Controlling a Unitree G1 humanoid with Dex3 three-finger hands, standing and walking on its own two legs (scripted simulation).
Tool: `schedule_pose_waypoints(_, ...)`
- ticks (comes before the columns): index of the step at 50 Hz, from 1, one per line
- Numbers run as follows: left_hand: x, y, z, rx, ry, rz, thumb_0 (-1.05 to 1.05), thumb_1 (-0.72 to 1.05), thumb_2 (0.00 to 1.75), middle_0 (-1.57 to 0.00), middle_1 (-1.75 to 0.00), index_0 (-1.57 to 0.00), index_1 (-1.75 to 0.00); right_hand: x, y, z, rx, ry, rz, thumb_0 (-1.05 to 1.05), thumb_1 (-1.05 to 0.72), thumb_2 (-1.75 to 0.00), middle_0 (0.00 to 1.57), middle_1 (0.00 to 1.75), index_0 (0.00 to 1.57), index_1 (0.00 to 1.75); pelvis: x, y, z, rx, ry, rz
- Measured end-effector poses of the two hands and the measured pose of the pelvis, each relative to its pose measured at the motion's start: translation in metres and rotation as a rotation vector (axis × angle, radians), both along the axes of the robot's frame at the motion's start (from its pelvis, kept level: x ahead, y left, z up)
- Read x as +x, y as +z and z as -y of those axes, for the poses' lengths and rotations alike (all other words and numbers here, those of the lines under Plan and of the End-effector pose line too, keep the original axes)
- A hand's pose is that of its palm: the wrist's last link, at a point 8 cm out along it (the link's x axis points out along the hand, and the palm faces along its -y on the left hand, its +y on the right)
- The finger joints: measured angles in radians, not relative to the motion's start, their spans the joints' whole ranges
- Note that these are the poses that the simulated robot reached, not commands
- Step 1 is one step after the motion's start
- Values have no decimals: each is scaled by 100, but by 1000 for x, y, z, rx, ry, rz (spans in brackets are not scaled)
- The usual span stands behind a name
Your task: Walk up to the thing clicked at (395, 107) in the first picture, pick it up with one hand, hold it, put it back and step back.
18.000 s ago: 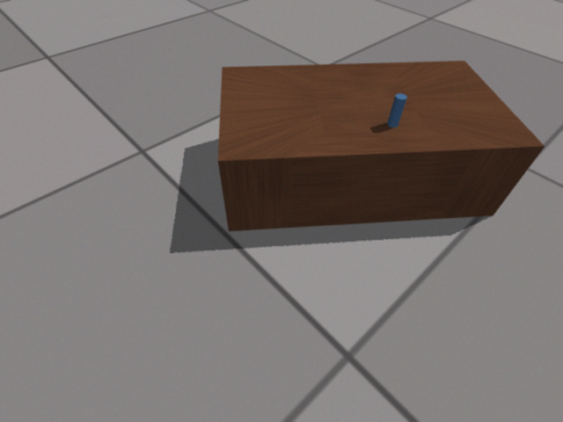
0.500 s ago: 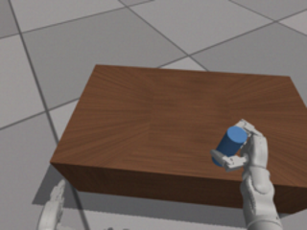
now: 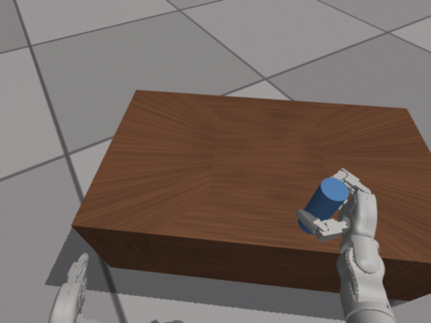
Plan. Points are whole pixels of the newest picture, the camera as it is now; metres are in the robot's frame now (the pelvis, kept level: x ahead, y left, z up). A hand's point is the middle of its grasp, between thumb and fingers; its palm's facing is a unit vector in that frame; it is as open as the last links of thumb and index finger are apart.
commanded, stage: hold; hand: right
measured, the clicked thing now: (320, 208) +0.32 -0.16 +0.05
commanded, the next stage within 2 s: crouch in 0.96 s
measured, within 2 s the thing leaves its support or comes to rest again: neither
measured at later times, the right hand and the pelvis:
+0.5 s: hand (323, 200) +0.35 -0.18 +0.04, palm faces +0.17 +0.99 +0.01, open 8.5 cm; pelvis +0.00 +0.00 +0.00, yaw +0 degrees
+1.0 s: hand (318, 202) +0.34 -0.16 +0.04, palm faces +0.13 +0.99 +0.01, open 8.5 cm; pelvis +0.00 +0.00 +0.00, yaw +0 degrees
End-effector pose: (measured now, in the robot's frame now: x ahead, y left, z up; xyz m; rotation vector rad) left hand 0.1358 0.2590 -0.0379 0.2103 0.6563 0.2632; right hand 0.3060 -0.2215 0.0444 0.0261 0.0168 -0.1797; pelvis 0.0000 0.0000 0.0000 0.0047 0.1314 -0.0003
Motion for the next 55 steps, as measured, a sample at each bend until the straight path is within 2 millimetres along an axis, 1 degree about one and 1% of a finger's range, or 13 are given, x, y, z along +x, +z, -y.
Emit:
schedule_pose_waypoints(4,-1,-1,-5,19,3,-9,-1,-53,4,-5,-5,-6,-4,1,-3,4,-10,-5,4,-3,45,-107,97,138,99,139,-1,-2,-1,0,-1,-9)
schedule_pose_waypoints(8,2,-2,1,13,-18,-8,-1,-53,4,-5,-5,-6,-4,3,-9,0,-12,18,-6,-3,45,-106,97,137,98,139,-2,-3,-2,0,-1,-16)
schedule_pose_waypoints(14,4,-1,8,-10,-24,4,-1,-53,4,-5,-5,-6,-4,1,-1,-7,-12,36,6,-3,45,-107,97,138,98,139,1,-2,-1,1,-1,-10)
schedule_pose_waypoints(18,4,-2,4,-10,-9,5,-1,-53,4,-5,-5,-6,-5,2,4,-1,-12,3,19,-3,45,-107,97,138,99,140,2,-1,0,0,-1,-4)
schedule_pose_waypoints(22,5,-1,-4,15,2,1,-1,-53,5,-5,-5,-6,-5,7,2,7,-18,-15,17,-3,45,-106,97,138,98,139,0,-2,-1,-1,-1,-10)
schedule_pose_waypoints(28,5,-2,3,9,-25,-15,-1,-53,4,-5,-5,-6,-4,10,-10,-3,-13,42,-19,-3,44,-106,96,137,98,138,2,-3,-1,0,-1,-26)
schedule_pose_waypoints(32,5,-2,6,-3,-20,-12,-1,-53,4,-5,-5,-6,-4,8,-7,-8,2,41,-13,-3,45,-106,97,137,98,139,5,-2,0,1,0,-23)
schedule_pose_waypoints(35,6,-2,3,-1,-6,-11,-1,-53,4,-5,-5,-6,-4,7,-1,-5,3,14,6,-3,45,-106,97,138,99,139,7,-2,1,1,1,-17)
schedule_pose_waypoints(39,8,1,-3,13,7,-4,-1,-53,4,-5,-5,-6,-4,8,5,5,-22,-11,24,-3,45,-106,97,138,99,139,6,-2,1,0,0,-9)
schedule_pose_waypoints(43,10,0,1,12,-10,-4,-1,-53,4,-5,-5,-6,-4,10,2,6,-17,2,16,-3,44,-106,96,137,98,139,4,-2,0,1,-2,-13)
schedule_pose_waypoints(49,6,-2,10,-14,-25,-10,-1,-53,4,-5,-5,-6,-4,8,-3,-5,-10,48,-15,-3,44,-106,96,136,98,138,2,-2,2,1,-1,-17)
schedule_pose_waypoints(52,2,-3,9,-19,-13,-13,-1,-53,4,-5,-5,-6,-4,6,-4,-7,-2,41,-16,-3,44,-105,96,136,98,138,2,-1,3,0,2,-13)
schedule_pose_waypoints(55,0,-3,5,-9,1,-15,-1,-53,4,-5,-5,-6,-4,5,-1,-4,-1,15,-4,-3,44,-105,96,136,98,138,1,-1,3,0,3,-8)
